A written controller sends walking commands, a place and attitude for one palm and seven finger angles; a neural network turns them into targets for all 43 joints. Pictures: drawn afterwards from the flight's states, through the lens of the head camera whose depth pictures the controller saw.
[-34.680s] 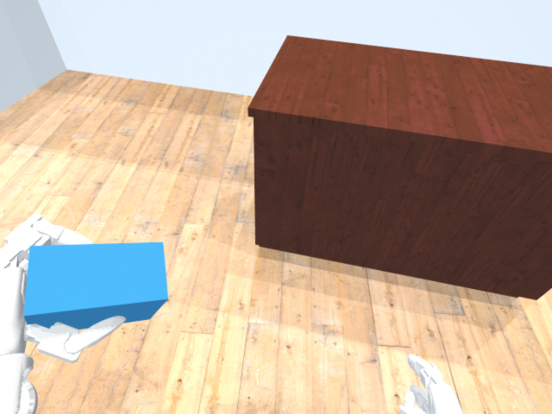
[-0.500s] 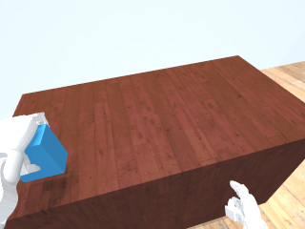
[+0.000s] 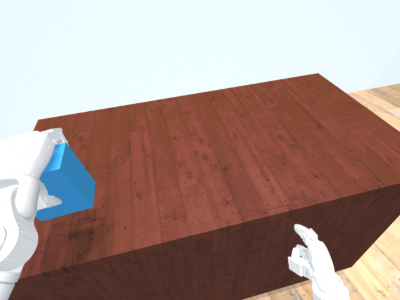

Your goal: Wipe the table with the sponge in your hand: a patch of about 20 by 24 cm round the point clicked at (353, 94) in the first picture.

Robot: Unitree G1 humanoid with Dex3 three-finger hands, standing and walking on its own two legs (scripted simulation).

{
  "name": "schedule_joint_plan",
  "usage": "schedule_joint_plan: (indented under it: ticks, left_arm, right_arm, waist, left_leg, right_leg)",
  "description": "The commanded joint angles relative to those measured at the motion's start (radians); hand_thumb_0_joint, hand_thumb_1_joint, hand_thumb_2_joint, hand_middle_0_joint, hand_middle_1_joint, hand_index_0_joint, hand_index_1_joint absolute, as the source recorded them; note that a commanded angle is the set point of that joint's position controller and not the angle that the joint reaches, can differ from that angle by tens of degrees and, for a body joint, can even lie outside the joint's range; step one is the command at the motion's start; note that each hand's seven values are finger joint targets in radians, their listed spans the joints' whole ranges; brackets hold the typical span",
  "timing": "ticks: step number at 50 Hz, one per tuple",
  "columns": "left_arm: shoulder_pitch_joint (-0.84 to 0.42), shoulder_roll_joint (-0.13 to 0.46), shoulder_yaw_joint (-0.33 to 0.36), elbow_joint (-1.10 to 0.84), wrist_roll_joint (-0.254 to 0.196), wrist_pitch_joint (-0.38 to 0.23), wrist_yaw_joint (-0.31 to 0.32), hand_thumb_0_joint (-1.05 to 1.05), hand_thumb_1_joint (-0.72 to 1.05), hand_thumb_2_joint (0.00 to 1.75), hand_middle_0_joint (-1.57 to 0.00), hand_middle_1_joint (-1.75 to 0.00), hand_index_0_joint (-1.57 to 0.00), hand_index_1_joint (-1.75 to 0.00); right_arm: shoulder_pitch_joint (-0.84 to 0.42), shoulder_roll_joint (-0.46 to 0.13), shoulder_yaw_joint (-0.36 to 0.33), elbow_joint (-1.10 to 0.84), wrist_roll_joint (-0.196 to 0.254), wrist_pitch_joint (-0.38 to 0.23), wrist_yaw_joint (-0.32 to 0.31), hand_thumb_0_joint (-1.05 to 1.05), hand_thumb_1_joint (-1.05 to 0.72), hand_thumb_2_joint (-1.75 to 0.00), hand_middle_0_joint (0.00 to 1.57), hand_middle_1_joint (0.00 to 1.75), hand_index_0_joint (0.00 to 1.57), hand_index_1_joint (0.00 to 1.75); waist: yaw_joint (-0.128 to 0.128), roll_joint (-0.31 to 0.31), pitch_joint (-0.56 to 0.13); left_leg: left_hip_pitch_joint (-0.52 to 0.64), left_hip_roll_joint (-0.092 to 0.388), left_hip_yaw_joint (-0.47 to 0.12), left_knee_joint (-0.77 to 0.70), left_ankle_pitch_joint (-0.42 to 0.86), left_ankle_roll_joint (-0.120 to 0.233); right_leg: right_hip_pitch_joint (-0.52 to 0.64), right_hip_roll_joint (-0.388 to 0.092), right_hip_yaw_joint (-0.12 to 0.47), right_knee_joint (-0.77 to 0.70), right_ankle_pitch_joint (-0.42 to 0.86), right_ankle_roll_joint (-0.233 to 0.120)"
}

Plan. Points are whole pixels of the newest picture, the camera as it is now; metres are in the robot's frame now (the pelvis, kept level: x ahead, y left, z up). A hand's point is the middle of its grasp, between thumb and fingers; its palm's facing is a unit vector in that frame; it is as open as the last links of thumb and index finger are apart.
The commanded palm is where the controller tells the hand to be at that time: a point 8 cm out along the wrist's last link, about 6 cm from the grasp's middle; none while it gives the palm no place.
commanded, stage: bring the sponge back beside the body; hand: left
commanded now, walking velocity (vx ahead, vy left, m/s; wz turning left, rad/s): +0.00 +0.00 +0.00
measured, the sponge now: (59, 189) +0.24 +0.33 +0.12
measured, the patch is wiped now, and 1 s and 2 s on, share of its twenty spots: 1.00 1.00 1.00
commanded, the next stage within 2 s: step back with the hand held close in 1.62 s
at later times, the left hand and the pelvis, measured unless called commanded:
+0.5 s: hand (55, 187) +0.22 +0.31 +0.15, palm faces +0.11 -0.06 -0.99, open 10.5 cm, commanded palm +0.18 +0.31 +0.22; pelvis +0.01 -0.01 +0.00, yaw +0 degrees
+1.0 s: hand (71, 197) +0.21 +0.28 +0.14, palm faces +0.13 -0.11 -0.98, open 10.5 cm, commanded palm +0.17 +0.27 +0.21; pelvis +0.01 -0.02 +0.00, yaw -1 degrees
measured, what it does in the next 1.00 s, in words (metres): stands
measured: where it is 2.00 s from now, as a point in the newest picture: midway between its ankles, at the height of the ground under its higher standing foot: outside the picture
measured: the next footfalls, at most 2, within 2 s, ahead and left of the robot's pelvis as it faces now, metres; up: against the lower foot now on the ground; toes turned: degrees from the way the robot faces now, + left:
none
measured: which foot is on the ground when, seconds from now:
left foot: down 0.00-1.00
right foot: down 0.00-1.00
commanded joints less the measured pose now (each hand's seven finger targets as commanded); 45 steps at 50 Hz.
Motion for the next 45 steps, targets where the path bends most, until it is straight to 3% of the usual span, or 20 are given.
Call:
schedule_joint_plan:
  ticks: [1,5,6,9,11,14,16,19,21,22,25,26,29,31,34,36,37,39,41,45]
  left_arm:
    - [-0.265,0.292,0.183,-0.197,0.045,-0.013,0.034,0.00,0.10,1.30,-1.20,-1.60,-1.20,-1.60]
    - [-0.214,0.302,0.196,-0.171,0.036,-0.013,0.022,0.00,0.10,1.30,-1.20,-1.60,-1.20,-1.60]
    - [-0.224,0.331,0.228,-0.190,0.039,-0.018,0.029,0.00,0.10,1.30,-1.20,-1.60,-1.20,-1.60]
    - [-0.190,0.290,0.204,-0.180,0.028,-0.032,0.034,0.00,0.10,1.30,-1.20,-1.60,-1.20,-1.60]
    - [-0.186,0.288,0.209,-0.262,0.023,-0.046,0.046,0.00,0.10,1.30,-1.20,-1.60,-1.20,-1.60]
    - [-0.164,0.261,0.190,-0.209,0.027,-0.050,0.058,0.00,0.10,1.30,-1.20,-1.60,-1.20,-1.60]
    - [-0.176,0.274,0.206,-0.253,0.024,-0.052,0.071,0.00,0.10,1.30,-1.20,-1.60,-1.20,-1.60]
    - [-0.129,0.260,0.200,-0.222,0.027,-0.048,0.077,0.00,0.10,1.30,-1.20,-1.60,-1.20,-1.60]
    - [-0.146,0.272,0.211,-0.278,0.025,-0.048,0.084,0.00,0.10,1.30,-1.20,-1.60,-1.20,-1.60]
    - [-0.123,0.258,0.202,-0.269,0.021,-0.046,0.084,0.00,0.10,1.30,-1.20,-1.60,-1.20,-1.60]
    - [-0.062,0.261,0.216,-0.274,0.017,-0.044,0.085,0.00,0.10,1.30,-1.20,-1.60,-1.20,-1.60]
    - [-0.071,0.260,0.217,-0.314,0.012,-0.043,0.088,0.00,0.10,1.30,-1.20,-1.60,-1.20,-1.60]
    - [-0.030,0.209,0.176,-0.284,0.014,-0.035,0.087,0.00,0.10,1.30,-1.20,-1.60,-1.20,-1.60]
    - [-0.054,0.212,0.180,-0.332,0.016,-0.031,0.094,0.00,0.10,1.30,-1.20,-1.60,-1.20,-1.60]
    - [-0.050,0.197,0.158,-0.283,0.032,-0.018,0.095,0.00,0.10,1.30,-1.20,-1.60,-1.20,-1.60]
    - [-0.074,0.214,0.172,-0.342,0.032,-0.021,0.104,0.00,0.10,1.30,-1.20,-1.60,-1.20,-1.60]
    - [-0.070,0.196,0.155,-0.318,0.036,-0.017,0.105,0.00,0.10,1.30,-1.20,-1.60,-1.20,-1.60]
    - [-0.030,0.179,0.146,-0.294,0.036,-0.011,0.106,0.00,0.10,1.30,-1.20,-1.60,-1.20,-1.60]
    - [-0.053,0.198,0.163,-0.350,0.034,-0.012,0.112,0.00,0.10,1.30,-1.20,-1.60,-1.20,-1.60]
    - [-0.011,0.160,0.133,-0.343,0.036,-0.003,0.116,0.00,0.10,1.30,-1.20,-1.60,-1.20,-1.60]
  right_arm:
    - [-0.255,-0.111,-0.036,-0.196,-0.002,-0.065,0.000,0.00,-0.90,-0.90,0.20,0.30,0.20,0.30]
    - [-0.229,-0.113,-0.034,-0.197,-0.009,-0.045,0.004,0.00,-0.90,-0.90,0.20,0.30,0.20,0.30]
    - [-0.248,-0.117,-0.037,-0.196,-0.008,-0.054,0.005,0.00,-0.90,-0.90,0.20,0.30,0.20,0.30]
    - [-0.223,-0.111,-0.035,-0.202,-0.013,-0.050,0.004,0.00,-0.90,-0.90,0.20,0.30,0.20,0.30]
    - [-0.245,-0.106,-0.039,-0.210,-0.007,-0.064,0.007,0.00,-0.90,-0.90,0.20,0.30,0.20,0.30]
    - [-0.214,-0.110,-0.041,-0.201,-0.016,-0.064,0.001,0.00,-0.90,-0.90,0.20,0.30,0.20,0.30]
    - [-0.236,-0.108,-0.046,-0.199,-0.009,-0.075,0.000,0.00,-0.90,-0.90,0.20,0.30,0.20,0.30]
    - [-0.211,-0.113,-0.048,-0.196,-0.021,-0.071,-0.002,0.00,-0.90,-0.90,0.20,0.30,0.20,0.30]
    - [-0.243,-0.112,-0.048,-0.195,-0.011,-0.078,0.001,0.00,-0.90,-0.90,0.20,0.30,0.20,0.30]
    - [-0.222,-0.109,-0.048,-0.203,-0.021,-0.075,0.001,0.00,-0.90,-0.90,0.20,0.30,0.20,0.30]
    - [-0.215,-0.111,-0.051,-0.194,-0.019,-0.066,0.006,0.00,-0.90,-0.90,0.20,0.30,0.20,0.30]
    - [-0.247,-0.109,-0.048,-0.202,-0.012,-0.076,0.008,0.00,-0.90,-0.90,0.20,0.30,0.20,0.30]
    - [-0.220,-0.106,-0.046,-0.198,-0.021,-0.067,0.009,0.00,-0.90,-0.90,0.20,0.30,0.20,0.30]
    - [-0.252,-0.101,-0.046,-0.203,-0.012,-0.076,0.012,0.00,-0.90,-0.90,0.20,0.30,0.20,0.30]
    - [-0.225,-0.106,-0.046,-0.198,-0.021,-0.063,0.008,0.00,-0.90,-0.90,0.20,0.30,0.20,0.30]
    - [-0.257,-0.102,-0.045,-0.205,-0.013,-0.073,0.009,0.00,-0.90,-0.90,0.20,0.30,0.20,0.30]
    - [-0.235,-0.101,-0.043,-0.208,-0.022,-0.069,0.007,0.00,-0.90,-0.90,0.20,0.30,0.20,0.30]
    - [-0.228,-0.101,-0.044,-0.202,-0.022,-0.064,0.010,0.00,-0.90,-0.90,0.20,0.30,0.20,0.30]
    - [-0.262,-0.099,-0.044,-0.205,-0.013,-0.071,0.011,0.00,-0.90,-0.90,0.20,0.30,0.20,0.30]
    - [-0.234,-0.097,-0.045,-0.202,-0.018,-0.063,0.017,0.00,-0.90,-0.90,0.20,0.30,0.20,0.30]
  waist:
    - [-0.007,0.043,-0.202]
    - [-0.004,-0.015,-0.183]
    - [-0.005,-0.003,-0.187]
    - [-0.002,0.006,-0.176]
    - [-0.005,0.044,-0.196]
    - [-0.006,-0.010,-0.169]
    - [-0.014,0.007,-0.164]
    - [-0.003,-0.016,-0.173]
    - [-0.011,0.022,-0.179]
    - [0.000,0.024,-0.191]
    - [-0.006,-0.027,-0.183]
    - [-0.008,0.013,-0.176]
    - [-0.006,-0.004,-0.148]
    - [-0.011,0.012,-0.145]
    - [-0.009,-0.030,-0.140]
    - [-0.011,0.008,-0.152]
    - [-0.004,0.004,-0.166]
    - [-0.004,-0.024,-0.145]
    - [-0.010,0.003,-0.155]
    - [-0.009,0.003,-0.157]
  left_leg:
    - [0.015,0.028,-0.064,-0.099,0.012,0.009]
    - [0.003,0.021,-0.048,-0.067,0.049,0.011]
    - [0.003,0.025,-0.053,-0.066,0.036,0.009]
    - [0.009,0.020,-0.045,-0.057,0.063,0.011]
    - [0.027,0.023,-0.054,-0.061,0.051,0.011]
    - [0.020,0.021,-0.045,-0.049,0.059,0.012]
    - [0.026,0.024,-0.052,-0.053,0.038,0.011]
    - [0.023,0.017,-0.044,-0.037,0.085,0.012]
    - [0.034,0.020,-0.051,-0.042,0.079,0.009]
    - [0.023,0.016,-0.044,-0.036,0.087,0.012]
    - [0.034,0.017,-0.041,-0.026,0.116,0.013]
    - [0.036,0.018,-0.049,-0.033,0.099,0.011]
    - [0.027,0.020,-0.039,-0.037,0.108,0.012]
    - [0.031,0.024,-0.049,-0.047,0.080,0.011]
    - [0.024,0.021,-0.037,-0.044,0.088,0.014]
    - [0.036,0.022,-0.045,-0.049,0.073,0.012]
    - [0.027,0.019,-0.035,-0.046,0.079,0.014]
    - [0.029,0.020,-0.035,-0.046,0.098,0.014]
    - [0.039,0.023,-0.043,-0.051,0.071,0.012]
    - [0.036,0.022,-0.034,-0.046,0.100,0.012]
  right_leg:
    - [0.022,0.014,0.076,-0.062,-0.040,-0.078]
    - [0.004,-0.002,0.056,-0.070,-0.031,-0.065]
    - [0.004,0.010,0.089,-0.066,-0.043,-0.075]
    - [0.000,0.001,0.052,-0.065,-0.022,-0.071]
    - [0.006,0.010,0.086,-0.063,-0.030,-0.076]
    - [-0.009,0.002,0.056,-0.069,-0.027,-0.069]
    - [-0.013,0.010,0.100,-0.073,-0.045,-0.075]
    - [0.005,-0.001,0.073,-0.066,0.002,-0.071]
    - [0.005,0.009,0.111,-0.068,-0.005,-0.078]
    - [0.022,-0.001,0.078,-0.061,0.007,-0.075]
    - [0.014,-0.003,0.082,-0.064,0.041,-0.063]
    - [0.008,0.010,0.109,-0.067,0.015,-0.072]
    - [-0.002,0.003,0.063,-0.067,0.026,-0.064]
    - [-0.007,0.014,0.099,-0.070,-0.005,-0.071]
    - [-0.009,0.006,0.065,-0.073,-0.001,-0.063]
    - [-0.006,0.016,0.107,-0.073,-0.019,-0.072]
    - [0.008,0.008,0.071,-0.068,-0.013,-0.070]
    - [0.001,0.008,0.068,-0.073,0.005,-0.065]
    - [-0.002,0.017,0.110,-0.076,-0.024,-0.071]
    - [0.003,0.008,0.075,-0.071,0.009,-0.062]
